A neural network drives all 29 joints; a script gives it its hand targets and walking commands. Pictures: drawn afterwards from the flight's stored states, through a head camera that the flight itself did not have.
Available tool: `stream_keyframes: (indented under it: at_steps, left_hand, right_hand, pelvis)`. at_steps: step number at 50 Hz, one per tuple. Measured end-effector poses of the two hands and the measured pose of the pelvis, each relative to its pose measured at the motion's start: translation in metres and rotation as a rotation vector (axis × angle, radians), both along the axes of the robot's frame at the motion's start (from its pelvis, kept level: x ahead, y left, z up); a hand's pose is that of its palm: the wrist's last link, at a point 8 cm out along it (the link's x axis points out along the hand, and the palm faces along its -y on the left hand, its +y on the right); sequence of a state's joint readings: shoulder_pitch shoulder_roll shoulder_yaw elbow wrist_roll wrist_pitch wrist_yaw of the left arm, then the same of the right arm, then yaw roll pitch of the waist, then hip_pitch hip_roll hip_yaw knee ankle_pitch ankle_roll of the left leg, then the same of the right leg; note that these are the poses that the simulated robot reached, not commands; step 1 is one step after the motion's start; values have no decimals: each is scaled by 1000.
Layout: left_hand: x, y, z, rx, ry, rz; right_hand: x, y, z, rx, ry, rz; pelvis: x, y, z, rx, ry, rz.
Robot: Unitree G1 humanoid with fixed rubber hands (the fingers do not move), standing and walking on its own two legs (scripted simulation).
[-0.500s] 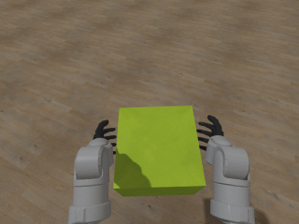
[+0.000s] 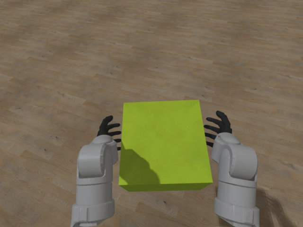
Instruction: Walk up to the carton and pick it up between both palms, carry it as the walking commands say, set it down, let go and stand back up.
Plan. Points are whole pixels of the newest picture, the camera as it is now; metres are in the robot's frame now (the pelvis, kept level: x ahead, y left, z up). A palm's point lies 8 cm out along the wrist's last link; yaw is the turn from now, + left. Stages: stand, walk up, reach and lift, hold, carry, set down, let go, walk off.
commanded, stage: carry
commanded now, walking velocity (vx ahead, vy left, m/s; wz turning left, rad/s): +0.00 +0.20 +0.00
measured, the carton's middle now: (162, 147) +0.34 -0.03 +0.00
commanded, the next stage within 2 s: none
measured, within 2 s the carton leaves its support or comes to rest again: neither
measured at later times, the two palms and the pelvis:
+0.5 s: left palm (45, 189) +0.21 +0.24 +0.07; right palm (175, 180) +0.22 -0.05 +0.06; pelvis -0.08 +0.11 -0.01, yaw +0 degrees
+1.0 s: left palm out of the picture +0.14 +0.30 +0.09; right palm (146, 206) +0.16 +0.02 +0.09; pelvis -0.13 +0.16 +0.00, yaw +0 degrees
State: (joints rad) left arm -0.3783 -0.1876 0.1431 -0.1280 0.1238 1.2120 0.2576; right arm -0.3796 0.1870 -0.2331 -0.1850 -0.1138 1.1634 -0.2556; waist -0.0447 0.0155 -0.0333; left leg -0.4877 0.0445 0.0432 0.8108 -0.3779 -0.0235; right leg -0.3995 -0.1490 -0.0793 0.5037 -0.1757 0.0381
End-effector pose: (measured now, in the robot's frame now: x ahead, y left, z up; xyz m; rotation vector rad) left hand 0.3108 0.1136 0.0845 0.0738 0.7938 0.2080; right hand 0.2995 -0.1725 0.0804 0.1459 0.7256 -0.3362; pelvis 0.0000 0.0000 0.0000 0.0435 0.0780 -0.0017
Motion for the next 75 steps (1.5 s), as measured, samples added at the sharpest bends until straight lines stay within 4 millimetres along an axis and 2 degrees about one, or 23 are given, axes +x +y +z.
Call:
stream_keyframes:
  at_steps: [4, 8, 11, 13, 18, 23, 27, 33, 38, 42, 48, 60, 66, 75]
  left_hand:
    - [-13, 43, -13, -28, -12, 11]
    - [-50, 89, -33, -45, 66, 83]
    - [-74, 113, -35, -39, 90, 153]
    - [-83, 124, -32, -41, 70, 191]
    - [-88, 132, -20, -21, 7, 205]
    - [-94, 126, -15, 7, 38, 92]
    - [-98, 127, -16, -5, 34, -3]
    - [-118, 156, -14, -43, 12, -9]
    - [-147, 186, -10, -54, 20, 79]
    - [-161, 198, -4, -36, 17, 127]
    - [-170, 194, 6, -2, 24, 136]
    - [-161, 139, -1, 14, 40, 14]
    - [-149, 125, -10, -4, 38, -24]
    - [-130, 130, -7, 2, 26, 45]
  right_hand:
    - [-9, 43, -4, -48, -11, 32]
    - [-18, 89, -12, -81, 67, 134]
    - [-23, 116, -15, -80, 92, 200]
    - [-24, 128, -12, -77, 69, 220]
    - [-32, 135, -11, -51, 6, 216]
    - [-70, 126, -18, -28, 36, 132]
    - [-95, 127, -9, -52, 32, 37]
    - [-111, 156, 9, -79, 11, 25]
    - [-118, 187, 16, -101, 20, 116]
    - [-121, 201, 18, -84, 16, 151]
    - [-133, 195, 12, -55, 23, 156]
    - [-155, 140, 2, -34, 42, 36]
    - [-146, 126, 5, -40, 38, -7]
    - [-113, 130, 2, -32, 24, 60]
  pelvis:
    - [-11, 32, -12, -18, -5, 26]
    - [-24, 51, -7, -47, -10, 19]
    - [-34, 62, -4, -61, -4, 16]
    - [-42, 68, -5, -53, 1, 16]
    - [-58, 81, -12, -17, 10, 1]
    - [-73, 102, -6, -41, -22, 5]
    - [-83, 121, -8, -51, -22, 3]
    - [-102, 145, -6, -48, -39, -13]
    - [-114, 154, -4, -56, -53, -7]
    - [-123, 158, -3, -59, -58, -4]
    - [-132, 158, -1, -56, -59, 1]
    - [-138, 132, -3, -37, -54, -17]
    - [-130, 122, -5, -42, -45, -24]
    - [-110, 113, -4, -42, -25, -16]
